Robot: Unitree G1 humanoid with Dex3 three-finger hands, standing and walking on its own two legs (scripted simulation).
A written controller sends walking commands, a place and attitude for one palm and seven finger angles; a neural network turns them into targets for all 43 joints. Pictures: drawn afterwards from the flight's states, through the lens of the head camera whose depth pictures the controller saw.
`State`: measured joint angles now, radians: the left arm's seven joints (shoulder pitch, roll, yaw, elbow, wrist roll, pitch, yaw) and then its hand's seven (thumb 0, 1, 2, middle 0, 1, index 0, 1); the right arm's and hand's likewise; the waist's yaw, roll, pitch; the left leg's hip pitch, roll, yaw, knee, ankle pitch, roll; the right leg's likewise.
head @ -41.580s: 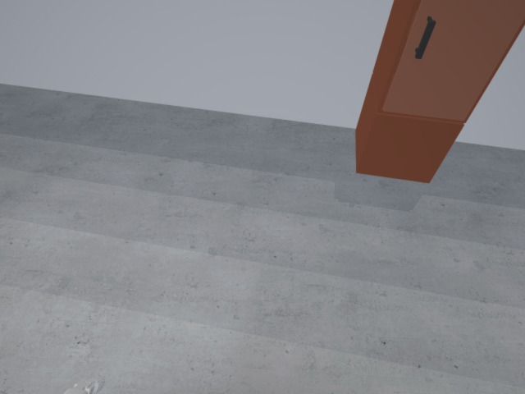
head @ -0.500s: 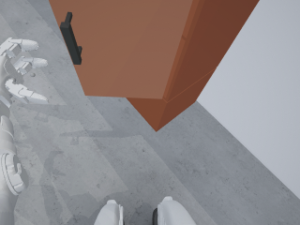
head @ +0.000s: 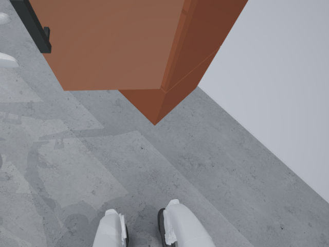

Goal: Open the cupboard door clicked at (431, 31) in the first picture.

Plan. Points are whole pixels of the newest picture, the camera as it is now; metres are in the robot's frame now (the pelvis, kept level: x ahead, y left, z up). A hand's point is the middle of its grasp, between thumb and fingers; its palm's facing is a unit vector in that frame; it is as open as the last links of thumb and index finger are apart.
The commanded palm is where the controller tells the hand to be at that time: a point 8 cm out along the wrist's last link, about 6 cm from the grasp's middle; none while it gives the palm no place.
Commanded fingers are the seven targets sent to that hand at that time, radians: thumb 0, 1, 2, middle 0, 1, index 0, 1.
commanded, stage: move the hooked fingers beside the handle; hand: left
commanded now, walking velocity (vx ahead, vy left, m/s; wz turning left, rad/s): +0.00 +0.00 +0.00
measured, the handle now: (35, 18) +0.60 +0.21 +0.08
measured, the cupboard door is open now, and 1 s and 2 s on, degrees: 51 51 51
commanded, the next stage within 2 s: slide the fingers in behind the handle in 0.76 s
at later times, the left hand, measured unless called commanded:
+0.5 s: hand out of the picture +0.55 +0.28 +0.09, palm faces -0.01 -1.00 +0.00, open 14.0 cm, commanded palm +0.54 +0.30 +0.08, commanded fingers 0.00 -0.50 0.30 -0.30 -1.20 -0.30 -1.20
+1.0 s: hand out of the picture +0.54 +0.27 +0.09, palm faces -0.02 -1.00 -0.02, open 14.0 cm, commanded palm +0.53 +0.29 +0.08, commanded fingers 0.00 -0.50 0.30 -0.30 -1.20 -0.30 -1.20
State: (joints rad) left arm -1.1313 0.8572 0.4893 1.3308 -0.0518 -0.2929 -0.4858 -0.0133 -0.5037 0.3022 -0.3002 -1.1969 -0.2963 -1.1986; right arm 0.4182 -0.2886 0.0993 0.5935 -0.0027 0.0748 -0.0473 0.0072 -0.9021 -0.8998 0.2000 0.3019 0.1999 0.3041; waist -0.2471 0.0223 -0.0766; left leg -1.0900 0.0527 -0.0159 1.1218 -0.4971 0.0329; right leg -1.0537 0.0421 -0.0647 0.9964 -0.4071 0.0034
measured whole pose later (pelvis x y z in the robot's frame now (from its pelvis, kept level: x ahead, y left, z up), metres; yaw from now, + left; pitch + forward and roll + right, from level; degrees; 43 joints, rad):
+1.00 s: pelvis +0.01 +0.00 +0.00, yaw +0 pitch +26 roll -6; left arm -1.05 0.80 0.48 1.24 -0.08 -0.32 -0.47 -0.01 -0.50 0.30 -0.30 -1.20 -0.30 -1.20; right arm 0.40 -0.27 0.09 0.59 -0.01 0.10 -0.02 0.01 -0.90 -0.90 0.20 0.30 0.20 0.30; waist -0.23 0.02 -0.09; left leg -1.08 0.06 -0.02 1.12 -0.51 0.03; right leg -1.04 0.05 -0.07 0.99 -0.41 0.01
